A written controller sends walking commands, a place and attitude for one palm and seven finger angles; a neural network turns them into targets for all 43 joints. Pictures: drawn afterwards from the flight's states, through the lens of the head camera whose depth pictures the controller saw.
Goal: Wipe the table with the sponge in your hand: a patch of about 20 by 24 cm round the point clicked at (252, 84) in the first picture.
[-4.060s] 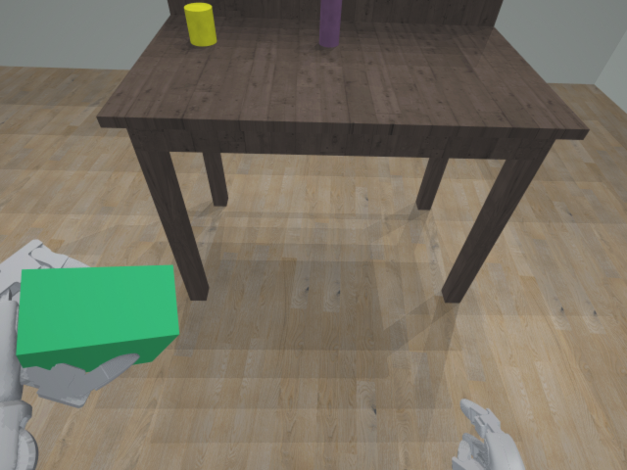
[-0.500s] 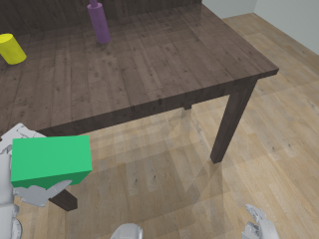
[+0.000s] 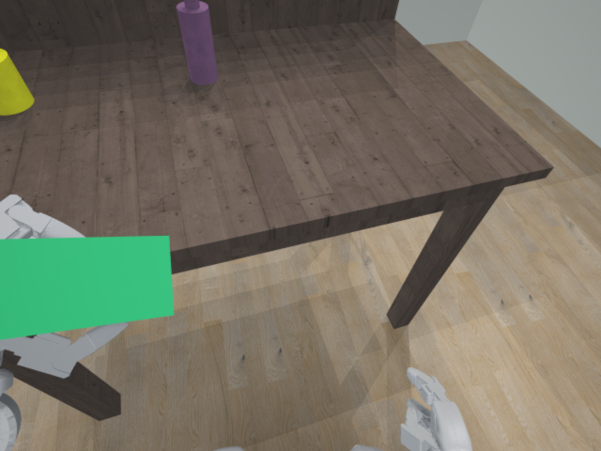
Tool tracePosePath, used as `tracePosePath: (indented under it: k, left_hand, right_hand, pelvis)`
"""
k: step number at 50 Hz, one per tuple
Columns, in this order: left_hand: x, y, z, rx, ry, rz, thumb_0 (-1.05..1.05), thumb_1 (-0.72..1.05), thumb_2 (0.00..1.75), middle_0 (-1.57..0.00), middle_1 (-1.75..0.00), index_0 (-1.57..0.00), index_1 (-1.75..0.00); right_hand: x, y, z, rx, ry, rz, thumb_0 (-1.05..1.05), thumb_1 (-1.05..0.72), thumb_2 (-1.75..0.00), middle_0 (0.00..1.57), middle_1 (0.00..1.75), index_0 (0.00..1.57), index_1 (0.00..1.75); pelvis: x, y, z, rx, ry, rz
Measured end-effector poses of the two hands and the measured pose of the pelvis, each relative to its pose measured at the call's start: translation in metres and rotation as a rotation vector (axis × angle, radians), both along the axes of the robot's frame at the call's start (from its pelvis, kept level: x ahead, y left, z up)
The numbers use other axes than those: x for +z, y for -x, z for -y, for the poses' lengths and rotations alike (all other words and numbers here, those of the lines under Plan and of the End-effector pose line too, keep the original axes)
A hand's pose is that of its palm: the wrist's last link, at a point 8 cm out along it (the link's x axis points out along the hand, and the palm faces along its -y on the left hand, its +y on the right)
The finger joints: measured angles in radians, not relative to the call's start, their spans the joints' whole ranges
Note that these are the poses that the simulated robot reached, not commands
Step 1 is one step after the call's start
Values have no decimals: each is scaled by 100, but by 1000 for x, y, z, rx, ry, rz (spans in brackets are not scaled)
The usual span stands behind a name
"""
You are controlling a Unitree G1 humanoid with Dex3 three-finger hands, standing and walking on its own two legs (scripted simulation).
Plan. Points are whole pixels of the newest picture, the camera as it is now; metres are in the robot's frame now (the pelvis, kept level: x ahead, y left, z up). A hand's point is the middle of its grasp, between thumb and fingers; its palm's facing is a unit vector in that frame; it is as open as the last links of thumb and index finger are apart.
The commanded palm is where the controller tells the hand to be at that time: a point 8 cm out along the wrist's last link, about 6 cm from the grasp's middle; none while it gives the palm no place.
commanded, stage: come to a stop and stand still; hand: left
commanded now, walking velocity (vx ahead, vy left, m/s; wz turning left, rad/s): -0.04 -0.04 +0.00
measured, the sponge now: (108, 286) +0.23 +0.20 +0.18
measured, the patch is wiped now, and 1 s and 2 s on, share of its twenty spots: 0.00 0.00 0.00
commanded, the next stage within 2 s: look again from close up in 1.36 s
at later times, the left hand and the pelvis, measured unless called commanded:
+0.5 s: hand (131, 299) +0.23 +0.19 +0.14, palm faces +0.23 -0.90 -0.37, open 10.1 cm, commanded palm +0.18 +0.24 +0.18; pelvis +0.00 -0.02 +0.00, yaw -4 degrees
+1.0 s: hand (37, 278) +0.23 +0.27 +0.17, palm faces +0.41 -0.85 -0.33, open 10.1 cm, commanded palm +0.17 +0.29 +0.18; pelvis +0.00 +0.02 +0.01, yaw -3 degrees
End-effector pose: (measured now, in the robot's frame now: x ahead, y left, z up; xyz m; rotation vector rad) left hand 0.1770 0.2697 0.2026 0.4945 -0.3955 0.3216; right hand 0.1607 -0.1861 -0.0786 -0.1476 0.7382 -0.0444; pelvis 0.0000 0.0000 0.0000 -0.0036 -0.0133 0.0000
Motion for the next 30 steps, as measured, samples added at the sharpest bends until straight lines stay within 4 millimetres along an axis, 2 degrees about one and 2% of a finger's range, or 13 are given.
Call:
tracePosePath:
  k: [3, 6, 9, 10, 12, 14, 18, 20, 21, 23, 25, 30]
  left_hand:
    - [10, 6, 5, 18, -40, 0, -1, -50, 99, -75, -133, -76, -133]
    - [8, 8, 5, 82, -63, -38, -1, -50, 99, -75, -133, -76, -133]
    - [23, -6, -17, 147, -199, -22, -1, -51, 99, -75, -133, -76, -133]
    - [28, -12, -26, 178, -181, -4, -1, -51, 99, -75, -133, -76, -133]
    - [23, -21, -36, 225, -94, -8, -1, -50, 99, -75, -133, -76, -133]
    - [4, -27, -25, 207, -12, -64, -1, -50, 99, -74, -133, -76, -133]
    - [-42, -24, 34, 3, 103, -224, -1, -50, 99, -74, -133, -75, -134]
    - [-55, -20, 53, -92, 129, -268, -1, -50, 99, -74, -133, -75, -134]
    - [-57, -18, 56, -120, 132, -273, -1, -50, 99, -74, -133, -75, -134]
    - [-55, -18, 50, -132, 122, -248, -1, -50, 99, -74, -133, -75, -134]
    - [-47, -22, 33, -96, 97, -193, -1, -50, 99, -74, -133, -75, -134]
    - [-10, -28, -11, 37, 36, -30, -1, -50, 99, -74, -133, -75, -134]
  right_hand:
    - [-3, -2, 1, 20, -17, -5, 1, -90, -90, 21, 30, 21, 30]
    - [-9, -3, 12, 20, -34, -5, 1, -90, -90, 21, 30, 21, 30]
    - [-22, -1, 32, 78, 13, -32, 1, -90, -90, 21, 30, 21, 30]
    - [-24, 2, 40, 80, 22, -48, 1, -90, -90, 21, 30, 21, 30]
    - [-20, 6, 57, 48, 24, -45, 1, -90, -90, 21, 30, 21, 30]
    - [-12, 11, 75, -7, 23, -7, 2, -91, -90, 21, 30, 21, 30]
    - [9, 21, 101, -105, 71, 57, 2, -91, -90, 21, 30, 21, 30]
    - [19, 26, 108, -141, 114, 65, 2, -91, -90, 20, 30, 20, 30]
    - [24, 28, 110, -154, 135, 66, 2, -91, -90, 20, 30, 20, 30]
    - [29, 31, 111, -168, 172, 65, 2, -91, -90, 20, 30, 20, 30]
    - [32, 32, 107, -173, 192, 50, 1, -91, -90, 20, 30, 20, 30]
    - [30, 23, 84, -115, 174, 41, 2, -91, -90, 20, 30, 20, 30]
  pelvis:
    - [2, -1, 6, 2, 5, -7]
    - [0, -1, 16, -3, -6, -11]
    - [-5, 8, 29, 7, 8, 6]
    - [-5, 11, 32, 8, 8, 11]
    - [-3, 13, 35, -14, 0, 19]
    - [-1, 12, 34, -37, -2, 26]
    - [2, 7, 28, -55, -3, 26]
    - [3, 4, 27, -66, -6, 20]
    - [3, 2, 27, -70, -6, 16]
    - [1, 0, 25, -74, 7, 11]
    - [2, 0, 24, -71, 7, 14]
    - [4, 3, 14, -65, 20, 13]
